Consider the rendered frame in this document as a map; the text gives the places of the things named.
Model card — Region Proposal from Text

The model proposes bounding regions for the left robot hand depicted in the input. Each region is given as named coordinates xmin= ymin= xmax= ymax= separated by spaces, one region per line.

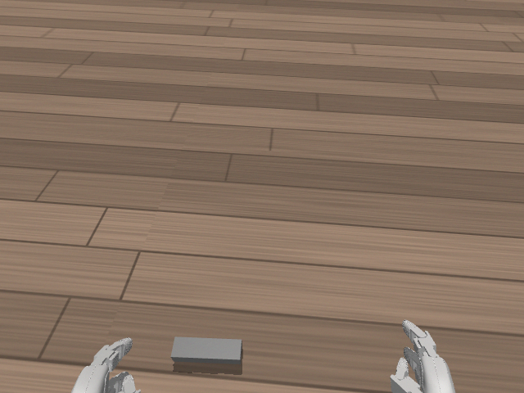
xmin=71 ymin=337 xmax=141 ymax=393

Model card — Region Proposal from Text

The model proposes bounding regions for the right robot hand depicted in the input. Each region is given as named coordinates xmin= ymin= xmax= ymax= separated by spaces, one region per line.
xmin=391 ymin=320 xmax=455 ymax=393

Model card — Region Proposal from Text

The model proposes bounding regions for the carton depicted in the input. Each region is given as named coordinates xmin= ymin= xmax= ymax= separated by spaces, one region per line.
xmin=170 ymin=337 xmax=242 ymax=364

